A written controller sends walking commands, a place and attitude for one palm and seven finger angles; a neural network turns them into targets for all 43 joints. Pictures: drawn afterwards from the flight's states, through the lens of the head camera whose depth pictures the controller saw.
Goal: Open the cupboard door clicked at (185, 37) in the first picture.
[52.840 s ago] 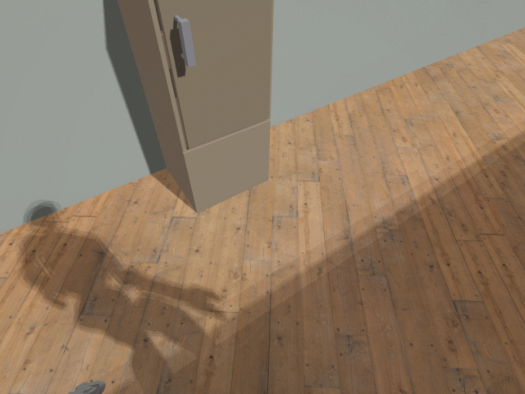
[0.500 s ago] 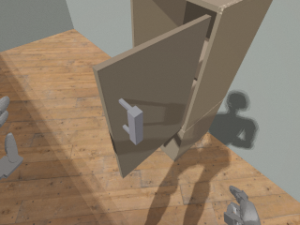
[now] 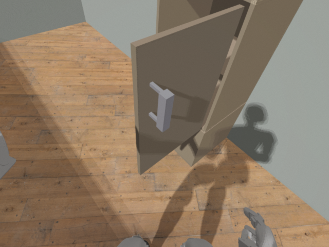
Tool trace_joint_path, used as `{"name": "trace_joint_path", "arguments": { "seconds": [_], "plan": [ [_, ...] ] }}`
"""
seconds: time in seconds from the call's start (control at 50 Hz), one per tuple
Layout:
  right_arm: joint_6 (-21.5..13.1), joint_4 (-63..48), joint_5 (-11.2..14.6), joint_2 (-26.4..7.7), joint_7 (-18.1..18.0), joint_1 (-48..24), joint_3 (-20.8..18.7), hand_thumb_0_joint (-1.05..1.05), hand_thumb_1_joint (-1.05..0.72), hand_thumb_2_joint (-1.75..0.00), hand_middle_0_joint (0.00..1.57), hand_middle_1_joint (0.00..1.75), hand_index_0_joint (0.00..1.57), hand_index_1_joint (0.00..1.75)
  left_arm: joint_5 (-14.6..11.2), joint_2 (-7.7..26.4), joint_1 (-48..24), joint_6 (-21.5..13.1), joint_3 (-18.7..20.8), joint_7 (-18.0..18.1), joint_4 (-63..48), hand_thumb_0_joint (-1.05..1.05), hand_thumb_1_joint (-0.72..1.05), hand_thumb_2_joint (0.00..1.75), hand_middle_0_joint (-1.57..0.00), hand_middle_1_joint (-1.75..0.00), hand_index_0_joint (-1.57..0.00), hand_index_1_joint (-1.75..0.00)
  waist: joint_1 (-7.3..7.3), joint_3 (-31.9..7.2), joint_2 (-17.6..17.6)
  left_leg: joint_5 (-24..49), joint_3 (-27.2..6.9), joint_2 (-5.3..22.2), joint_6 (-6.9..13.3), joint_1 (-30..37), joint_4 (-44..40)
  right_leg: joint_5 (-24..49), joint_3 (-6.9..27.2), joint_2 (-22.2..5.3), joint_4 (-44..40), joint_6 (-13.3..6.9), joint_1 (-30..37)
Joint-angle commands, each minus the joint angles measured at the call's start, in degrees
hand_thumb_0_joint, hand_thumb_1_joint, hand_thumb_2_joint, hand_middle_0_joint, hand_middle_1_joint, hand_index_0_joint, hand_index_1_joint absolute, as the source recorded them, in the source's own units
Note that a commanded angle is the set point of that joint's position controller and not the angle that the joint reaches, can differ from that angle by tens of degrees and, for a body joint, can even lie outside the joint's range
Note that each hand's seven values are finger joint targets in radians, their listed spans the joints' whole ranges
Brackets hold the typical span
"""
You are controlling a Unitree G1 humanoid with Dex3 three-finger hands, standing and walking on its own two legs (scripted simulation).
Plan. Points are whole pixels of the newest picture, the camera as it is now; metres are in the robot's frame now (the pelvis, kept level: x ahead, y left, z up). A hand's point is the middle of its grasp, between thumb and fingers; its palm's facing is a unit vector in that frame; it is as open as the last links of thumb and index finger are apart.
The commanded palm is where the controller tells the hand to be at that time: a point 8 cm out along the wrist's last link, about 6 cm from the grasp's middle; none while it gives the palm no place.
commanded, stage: step back with the hand held close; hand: left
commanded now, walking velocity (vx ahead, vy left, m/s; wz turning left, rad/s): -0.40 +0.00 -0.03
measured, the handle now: (158, 106) +0.44 +0.05 +0.09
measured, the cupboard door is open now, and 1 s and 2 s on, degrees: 91 91 91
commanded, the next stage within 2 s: stop stepping back and stand still in 0.18 s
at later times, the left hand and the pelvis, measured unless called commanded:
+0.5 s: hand (3, 220) +0.13 +0.24 +0.17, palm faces +0.33 -0.84 -0.44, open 7.4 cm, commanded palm +0.07 +0.28 +0.19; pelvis -0.10 -0.01 +0.00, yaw -6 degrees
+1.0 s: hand out of the picture +0.06 +0.25 +0.18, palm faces +0.35 -0.80 -0.48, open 7.4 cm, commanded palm +0.01 +0.29 +0.19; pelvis -0.15 +0.00 +0.01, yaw -4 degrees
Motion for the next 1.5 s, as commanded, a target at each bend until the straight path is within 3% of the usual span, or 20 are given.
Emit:
{"name": "trace_joint_path", "arguments": {
  "seconds": [0.0,0.14,0.22,0.3,0.38,0.44,0.5,0.54,0.58,0.68,0.78,0.9,0.98,1.1,1.12,1.14,1.22,1.28,1.34,1.48],
  "plan": [
    [-4.6,-7.4,0.0,-8.0,0.8,-4.4,-2.9,0.0,-0.9,-0.9,0.2,0.3,0.2,0.3,-1.3,6.0,1.7,-3.2,3.7,1.3,-12.4,0.0,0.9,0.9,-0.2,-0.3,-0.2,-0.3,0.38,-11.9,8.8,-12.3,-15.5,15.1,2.9,7.2,-23.2,-4.3,-1.0,-1.4,-1.6,0.1,4.9],
    [-3.7,-6.1,-0.8,-8.1,1.0,-3.5,-2.3,0.0,-0.9,-0.9,0.2,0.3,0.2,0.3,-2.7,9.1,1.7,-2.4,3.7,0.4,-12.1,0.0,0.9,0.9,-0.2,-0.3,-0.2,-0.3,0.73,-16.1,15.1,-6.2,-7.7,10.0,-4.9,15.2,-27.0,-1.5,-6.4,0.4,-34.5,-2.7,17.2],
    [-1.1,-6.8,-0.3,-6.9,0.6,-5.8,-0.9,0.0,-0.9,-0.9,0.2,0.3,0.2,0.3,-4.1,14.8,-0.8,-4.7,7.5,-0.4,-12.9,0.0,0.9,0.9,-0.2,-0.3,-0.2,-0.3,0.9,-13.2,-3.7,-4.0,-0.4,3.3,-6.7,21.1,1.2,19.0,7.3,-17.5,-50.0,-6.7,3.0],
    [-1.0,-8.9,1.4,-6.6,-1.0,-7.4,-0.6,0.0,-0.9,-0.9,0.2,0.3,0.2,0.3,-2.6,12.5,4.0,-1.2,7.4,-1.3,-7.2,0.0,0.9,0.9,-0.2,-0.3,-0.2,-0.3,0.34,-11.2,-11.4,-6.4,-0.4,-0.6,-5.0,6.1,8.3,50.8,0.8,-16.1,-35.2,-4.5,13.9],
    [-1.8,-8.8,1.8,-9.9,-1.9,-5.0,-0.9,0.0,-0.9,-0.9,0.2,0.3,0.2,0.3,-3.2,10.5,0.3,-0.8,5.1,-0.9,-7.8,0.0,0.9,0.9,-0.2,-0.3,-0.2,-0.3,-0.11,-10.1,7.5,19.6,-7.6,5.6,-1.2,18.8,-9.8,22.1,-2.4,-5.5,-28.4,1.4,10.3],
    [-3.9,-8.8,0.0,-9.6,-1.7,-6.1,-0.9,0.0,-0.9,-0.9,0.2,0.3,0.2,0.3,-2.6,12.0,0.2,-1.5,6.6,-0.7,-9.2,0.0,0.9,0.9,-0.2,-0.3,-0.2,-0.3,1.05,-9.0,14.6,-18.5,-20.0,10.2,0.2,5.3,-26.9,-4.8,-2.7,-1.7,-24.7,-0.7,17.0],
    [-3.9,-9.6,0.4,-9.0,-1.1,-4.7,-1.4,0.0,-0.9,-0.9,0.2,0.3,0.2,0.3,-1.7,10.1,3.6,-1.6,5.9,-0.6,-10.2,0.0,0.9,0.9,-0.2,-0.3,-0.2,-0.3,1.08,-7.8,11.4,-26.8,-10.2,4.0,-5.3,-2.7,-24.4,-4.1,-5.1,-1.1,-35.5,-3.0,25.1],
    [-2.9,-9.2,0.5,-8.1,-0.4,-3.9,-2.2,0.0,-0.9,-0.9,0.2,0.3,0.2,0.3,-1.9,11.5,7.5,-1.6,7.3,-0.7,-9.8,0.0,0.9,0.9,-0.2,-0.3,-0.2,-0.3,0.36,-9.7,-5.2,-12.0,-2.0,-2.9,-6.5,9.1,1.3,-13.0,8.0,-12.3,-48.6,-7.3,9.1],
    [-2.1,-7.1,0.5,-8.8,-0.4,-3.5,-2.6,0.0,-0.9,-0.9,0.2,0.3,0.2,0.3,-1.8,9.2,3.3,-1.2,5.1,-0.5,-9.7,0.0,0.9,0.9,-0.2,-0.3,-0.2,-0.3,-0.09,-4.3,-9.7,-7.7,-3.6,-1.1,-6.0,1.2,20.3,-8.1,17.4,-21.9,-50.9,-12.4,3.4],
    [-4.3,-5.1,0.5,-8.8,-2.6,-2.6,-1.8,0.0,-0.9,-0.9,0.2,0.3,0.2,0.3,0.2,7.4,-7.4,-1.9,1.7,0.8,-1.5,0.0,0.9,0.9,-0.2,-0.3,-0.2,-0.3,-1.14,-1.6,-0.5,-11.4,0.2,0.7,-3.1,13.8,-4.3,-7.3,4.7,-12.5,-39.9,-5.7,2.5],
    [-5.6,-6.0,-0.2,-8.0,-2.4,-3.5,-0.9,0.0,-0.9,-0.9,0.2,0.3,0.2,0.3,0.6,9.1,-9.0,-3.0,3.5,0.6,-6.9,0.0,0.9,0.9,-0.2,-0.3,-0.2,-0.3,-1.01,-2.2,14.0,-37.7,-28.4,15.2,3.7,3.7,-30.2,-3.6,-2.6,-2.4,-11.9,-0.6,7.9],
    [-5.3,-6.8,-0.4,-7.7,-0.5,-3.9,-0.8,0.0,-0.9,-0.9,0.2,0.3,0.2,0.3,0.4,7.1,1.8,-1.4,2.6,0.4,-7.8,0.0,0.9,0.9,-0.2,-0.3,-0.2,-0.3,0.5,-6.8,10.4,-24.6,-8.8,7.2,-1.3,0.1,-21.2,2.3,-6.1,-2.7,-35.1,-2.1,24.6],
    [-3.0,-6.2,-0.2,-6.9,-0.3,-3.0,-1.3,0.0,-0.9,-0.9,0.2,0.3,0.2,0.3,-0.8,9.3,-0.2,-0.6,4.7,0.0,-3.6,0.0,0.9,0.9,-0.2,-0.3,-0.2,-0.3,0.06,-4.6,-10.8,-12.5,-2.1,-0.2,-5.0,-0.5,11.8,-6.9,20.6,-20.9,-51.0,-10.5,11.5],
    [-4.1,-6.1,0.6,-7.2,-1.2,-4.0,-0.5,0.0,-0.9,-0.9,0.2,0.3,0.2,0.3,-0.6,7.6,-4.1,-2.1,2.7,0.2,-2.4,0.0,0.9,0.9,-0.2,-0.3,-0.2,-0.3,0.01,-6.4,-2.6,-0.3,-0.6,0.9,-3.4,11.5,-7.7,25.0,4.2,-13.0,-38.0,-4.3,16.7],
    [-4.3,-6.5,0.7,-8.1,-1.3,-4.3,-1.0,0.0,-0.9,-0.9,0.2,0.3,0.2,0.3,-0.7,7.8,-4.5,-2.3,2.6,0.1,-4.1,0.0,0.9,0.9,-0.2,-0.3,-0.2,-0.3,0.58,-7.4,-0.1,6.9,-2.5,3.0,-2.8,15.2,-9.8,24.7,2.4,-10.4,-36.2,-2.1,16.4],
    [-7.7,6.3,0.4,-15.6,4.2,-4.9,-3.8,0.0,-0.9,-0.9,0.2,0.3,0.2,0.3,3.0,-3.5,-4.4,4.6,-21.6,-7.3,39.2,0.0,0.9,0.9,-0.2,-0.3,-0.2,-0.3,-2.84,-5.4,3.8,23.5,-9.2,8.0,-1.3,14.8,-1.6,23.7,-5.0,-10.5,-23.7,-1.7,4.0],
    [1.7,5.1,-1.7,-14.4,3.0,-1.2,-2.2,0.0,-0.9,-0.9,0.2,0.3,0.2,0.3,3.2,-6.7,-9.3,12.7,-20.8,-9.1,47.5,0.0,0.9,0.9,-0.2,-0.3,-0.2,-0.3,-0.51,-7.8,2.4,24.1,-24.2,15.5,8.9,6.0,-12.6,-7.6,1.3,-4.8,-7.9,-0.9,5.1],
    [3.2,6.6,-1.5,-14.2,2.9,-4.3,-1.9,0.0,-0.9,-0.9,0.2,0.3,0.2,0.3,3.2,-4.4,-10.5,11.9,-21.8,-9.0,60.5,0.0,0.9,0.9,-0.2,-0.3,-0.2,-0.3,2.57,-12.3,-3.1,22.1,-14.9,9.6,4.1,8.0,-7.4,7.9,0.7,-5.4,-26.9,-1.1,16.9],
    [4.5,10.6,-0.4,-9.4,3.6,-2.6,-0.8,0.0,-0.9,-0.9,0.2,0.3,0.2,0.3,3.0,-1.6,-15.3,11.9,-23.5,-8.9,71.0,0.0,0.9,0.9,-0.2,-0.3,-0.2,-0.3,-0.77,-8.8,-2.0,-1.0,-6.7,0.5,-3.4,8.6,-6.8,14.0,9.5,-14.4,-38.1,-5.2,14.1],
    [5.9,21.5,-0.6,-6.4,2.2,0.5,-0.2,0.0,-0.9,-0.9,0.2,0.3,0.2,0.3,1.9,-7.2,-14.0,11.9,-24.9,-8.2,88.0,0.0,0.9,0.9,-0.2,-0.3,-0.2,-0.3,-0.43,-4.7,8.4,0.7,-8.5,3.2,-3.2,13.3,-11.6,12.0,5.2,-9.4,-41.4,-4.1,14.6]
  ]
}}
